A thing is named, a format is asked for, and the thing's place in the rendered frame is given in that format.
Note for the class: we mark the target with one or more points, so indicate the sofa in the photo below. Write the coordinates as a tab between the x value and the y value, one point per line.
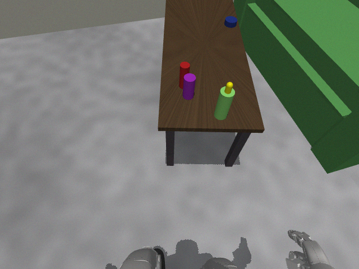
308	53

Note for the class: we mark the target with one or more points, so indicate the right robot hand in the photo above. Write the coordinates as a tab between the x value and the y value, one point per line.
312	252

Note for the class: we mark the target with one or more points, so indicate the left robot foot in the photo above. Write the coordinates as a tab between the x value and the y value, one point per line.
162	257

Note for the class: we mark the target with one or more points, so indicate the coffee table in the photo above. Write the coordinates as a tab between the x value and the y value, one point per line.
194	32

